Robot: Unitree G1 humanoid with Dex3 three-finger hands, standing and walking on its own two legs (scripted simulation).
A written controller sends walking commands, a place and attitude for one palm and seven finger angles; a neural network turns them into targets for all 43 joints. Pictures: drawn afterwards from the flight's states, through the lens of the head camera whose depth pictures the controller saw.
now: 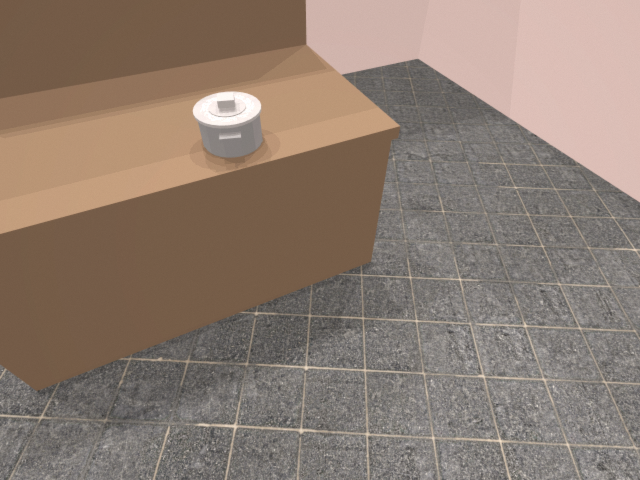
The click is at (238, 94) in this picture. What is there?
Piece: lid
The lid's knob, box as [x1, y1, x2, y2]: [217, 92, 234, 107]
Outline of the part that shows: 233,92 217,93 218,107 234,106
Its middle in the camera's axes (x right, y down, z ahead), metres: -0.24 -0.35 +0.97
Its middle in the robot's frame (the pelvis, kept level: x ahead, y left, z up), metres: +0.95 +0.29 +0.00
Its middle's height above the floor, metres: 0.77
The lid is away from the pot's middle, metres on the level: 0.00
